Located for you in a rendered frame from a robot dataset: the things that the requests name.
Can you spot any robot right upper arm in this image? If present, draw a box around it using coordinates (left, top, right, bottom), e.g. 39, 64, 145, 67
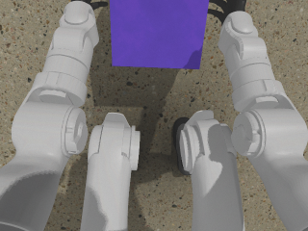
231, 108, 308, 231

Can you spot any robot left hand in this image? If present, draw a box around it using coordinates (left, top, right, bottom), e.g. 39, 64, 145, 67
70, 0, 109, 10

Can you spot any robot right hand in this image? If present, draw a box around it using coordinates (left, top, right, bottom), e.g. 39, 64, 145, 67
207, 0, 246, 26

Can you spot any robot left forearm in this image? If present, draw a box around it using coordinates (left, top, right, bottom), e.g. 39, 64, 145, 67
11, 1, 99, 147

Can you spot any right robot shin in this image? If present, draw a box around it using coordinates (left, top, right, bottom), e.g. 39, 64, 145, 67
183, 110, 237, 171

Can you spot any carton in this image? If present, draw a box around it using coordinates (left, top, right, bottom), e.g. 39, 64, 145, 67
110, 0, 209, 69

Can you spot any robot right forearm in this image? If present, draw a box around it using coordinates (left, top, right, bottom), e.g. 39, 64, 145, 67
218, 11, 308, 141

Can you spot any left robot thigh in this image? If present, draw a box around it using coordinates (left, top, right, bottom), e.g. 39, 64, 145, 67
80, 120, 141, 231

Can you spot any robot left upper arm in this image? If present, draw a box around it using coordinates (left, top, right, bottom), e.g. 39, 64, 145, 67
0, 101, 89, 231

